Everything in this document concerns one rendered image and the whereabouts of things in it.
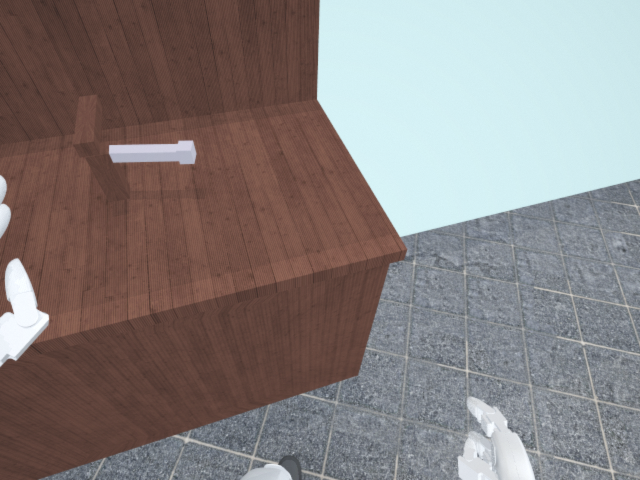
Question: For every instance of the tap lever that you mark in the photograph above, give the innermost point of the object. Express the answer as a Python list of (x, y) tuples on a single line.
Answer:
[(184, 152)]

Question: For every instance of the left robot foot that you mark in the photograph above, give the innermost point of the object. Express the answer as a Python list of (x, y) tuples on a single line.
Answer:
[(292, 465)]

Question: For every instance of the counter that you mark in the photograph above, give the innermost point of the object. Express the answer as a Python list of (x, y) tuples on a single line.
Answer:
[(178, 295)]

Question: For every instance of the robot left hand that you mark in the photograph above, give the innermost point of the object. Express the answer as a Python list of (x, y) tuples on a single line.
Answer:
[(19, 330)]

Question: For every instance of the robot left shin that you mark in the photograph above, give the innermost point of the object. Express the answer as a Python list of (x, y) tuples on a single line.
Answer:
[(278, 467)]

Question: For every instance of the robot right hand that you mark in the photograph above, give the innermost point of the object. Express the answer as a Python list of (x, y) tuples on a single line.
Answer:
[(504, 458)]

